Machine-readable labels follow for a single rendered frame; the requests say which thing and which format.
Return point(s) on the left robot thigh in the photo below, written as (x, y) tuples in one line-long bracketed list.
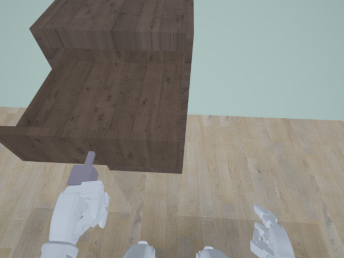
[(140, 251)]

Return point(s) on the cabinet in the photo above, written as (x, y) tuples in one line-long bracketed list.
[(146, 25)]

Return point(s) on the drawer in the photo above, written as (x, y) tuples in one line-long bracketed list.
[(124, 105)]

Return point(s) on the left robot forearm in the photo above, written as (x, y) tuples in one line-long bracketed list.
[(59, 249)]

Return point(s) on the handle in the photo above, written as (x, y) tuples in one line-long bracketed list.
[(83, 173)]

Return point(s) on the right robot hand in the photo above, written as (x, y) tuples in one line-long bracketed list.
[(276, 243)]

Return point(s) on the left robot hand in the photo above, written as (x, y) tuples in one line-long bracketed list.
[(88, 200)]

